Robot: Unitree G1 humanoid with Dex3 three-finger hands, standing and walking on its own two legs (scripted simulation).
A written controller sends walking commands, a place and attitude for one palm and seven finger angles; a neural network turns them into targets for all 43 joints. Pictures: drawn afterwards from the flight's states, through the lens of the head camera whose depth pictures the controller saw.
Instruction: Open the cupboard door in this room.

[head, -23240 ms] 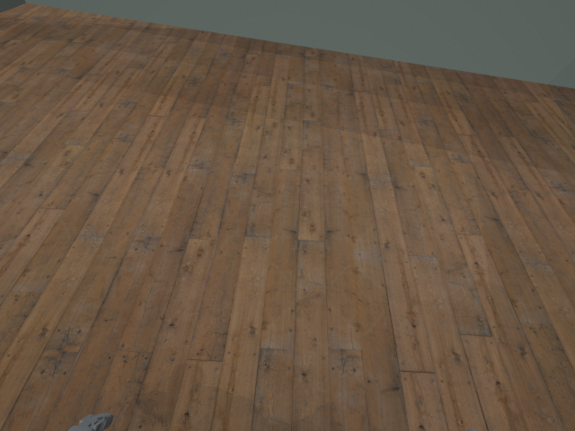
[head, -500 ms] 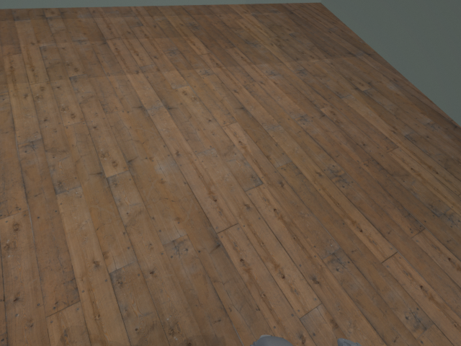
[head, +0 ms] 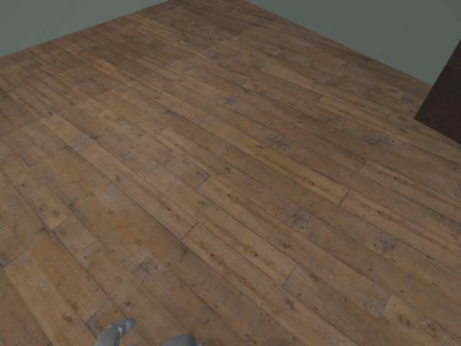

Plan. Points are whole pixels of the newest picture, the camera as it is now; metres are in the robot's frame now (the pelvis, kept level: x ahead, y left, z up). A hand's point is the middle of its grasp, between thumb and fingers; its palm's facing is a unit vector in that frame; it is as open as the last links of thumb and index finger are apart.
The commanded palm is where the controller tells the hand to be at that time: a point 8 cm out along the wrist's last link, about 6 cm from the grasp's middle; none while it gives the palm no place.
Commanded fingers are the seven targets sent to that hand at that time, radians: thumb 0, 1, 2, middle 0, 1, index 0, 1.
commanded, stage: turn or walk to find it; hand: left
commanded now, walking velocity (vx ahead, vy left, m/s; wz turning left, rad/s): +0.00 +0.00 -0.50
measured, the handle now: out of the picture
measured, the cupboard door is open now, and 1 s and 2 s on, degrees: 0 0 0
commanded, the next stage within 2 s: stand and wait in 1.98 s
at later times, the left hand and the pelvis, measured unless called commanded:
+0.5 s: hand out of the picture +0.06 +0.23 -0.17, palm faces -0.10 -0.97 -0.22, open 7.4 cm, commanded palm none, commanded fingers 0.00 0.90 0.90 -0.20 -0.30 -0.20 -0.30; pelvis -0.01 +0.03 +0.00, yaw -12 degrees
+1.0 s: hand (210, 296) +0.24 +0.07 -0.15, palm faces -0.52 -0.82 -0.24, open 7.4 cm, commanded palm none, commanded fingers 0.00 0.90 0.90 -0.20 -0.30 -0.20 -0.30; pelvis +0.02 -0.04 +0.00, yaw -30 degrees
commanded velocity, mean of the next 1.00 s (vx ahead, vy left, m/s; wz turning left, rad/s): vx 0.15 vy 0.00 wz -0.48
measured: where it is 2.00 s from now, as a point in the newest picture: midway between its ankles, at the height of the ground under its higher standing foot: (320, 304)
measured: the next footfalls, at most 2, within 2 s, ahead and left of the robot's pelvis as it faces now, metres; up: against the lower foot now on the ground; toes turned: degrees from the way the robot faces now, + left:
left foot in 0.48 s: +0.04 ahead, +0.14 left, +0.00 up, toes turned -11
right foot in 0.98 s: +0.03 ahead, -0.18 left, +0.00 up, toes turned -37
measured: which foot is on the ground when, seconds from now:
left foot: up 0.00-0.46, down 0.48-1.00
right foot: down 0.00-0.48, up 0.50-0.96, down 0.98-1.00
